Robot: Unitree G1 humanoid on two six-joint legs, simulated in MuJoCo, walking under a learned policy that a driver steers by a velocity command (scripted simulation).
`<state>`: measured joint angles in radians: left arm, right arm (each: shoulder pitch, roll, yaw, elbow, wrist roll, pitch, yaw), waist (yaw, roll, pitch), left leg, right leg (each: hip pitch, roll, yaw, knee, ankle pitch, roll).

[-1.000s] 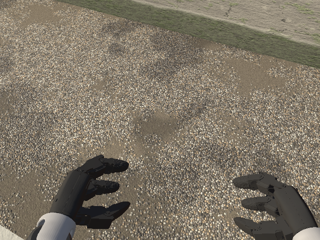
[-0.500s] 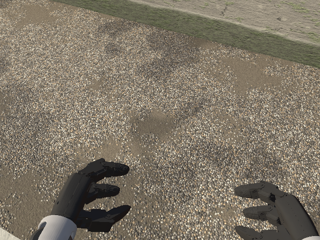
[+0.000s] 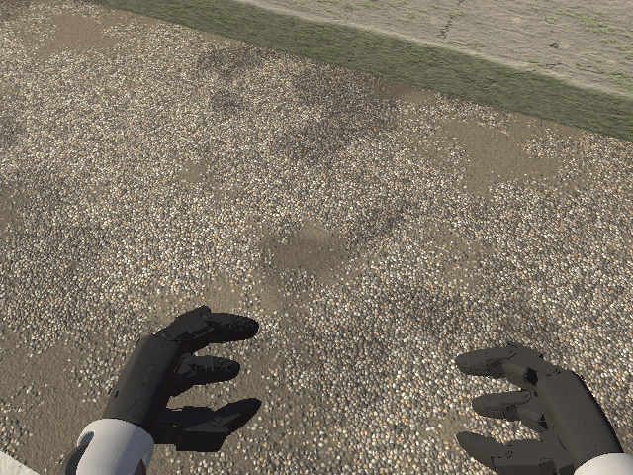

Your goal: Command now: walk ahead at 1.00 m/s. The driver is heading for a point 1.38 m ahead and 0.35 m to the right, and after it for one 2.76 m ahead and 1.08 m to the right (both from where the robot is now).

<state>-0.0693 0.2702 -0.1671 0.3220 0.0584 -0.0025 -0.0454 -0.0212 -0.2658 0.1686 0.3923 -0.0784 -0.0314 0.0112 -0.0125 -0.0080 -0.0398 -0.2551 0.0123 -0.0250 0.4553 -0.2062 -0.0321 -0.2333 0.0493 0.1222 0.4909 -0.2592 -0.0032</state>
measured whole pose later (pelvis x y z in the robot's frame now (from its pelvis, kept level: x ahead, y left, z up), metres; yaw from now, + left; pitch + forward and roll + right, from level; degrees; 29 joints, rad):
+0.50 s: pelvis +0.00 +0.00 +0.00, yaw +0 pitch +0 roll +0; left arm -0.06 0.27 -0.17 0.32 0.06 0.00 -0.04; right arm -0.02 -0.26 0.17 0.40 -0.08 -0.03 0.01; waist -0.01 -0.01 -0.04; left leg -0.26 0.01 -0.02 0.46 -0.21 -0.03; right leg -0.23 0.04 0.12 0.49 -0.26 0.00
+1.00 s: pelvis +0.00 +0.00 +0.00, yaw +0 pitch +0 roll +0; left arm -0.06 0.26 -0.17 0.32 0.06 0.00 -0.04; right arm -0.02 -0.26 0.17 0.40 -0.08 -0.03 0.01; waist -0.01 -0.01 -0.05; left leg -0.26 0.01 -0.02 0.45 -0.20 -0.03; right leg -0.23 0.04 0.12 0.49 -0.26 0.00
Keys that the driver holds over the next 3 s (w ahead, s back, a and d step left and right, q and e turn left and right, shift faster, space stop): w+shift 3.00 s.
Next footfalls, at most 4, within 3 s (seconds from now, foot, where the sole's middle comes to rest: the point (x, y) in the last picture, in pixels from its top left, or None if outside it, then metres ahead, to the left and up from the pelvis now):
none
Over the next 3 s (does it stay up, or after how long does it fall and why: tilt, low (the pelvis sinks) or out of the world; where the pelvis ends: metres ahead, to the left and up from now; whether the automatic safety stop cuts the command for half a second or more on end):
stays up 0.00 0.00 0.00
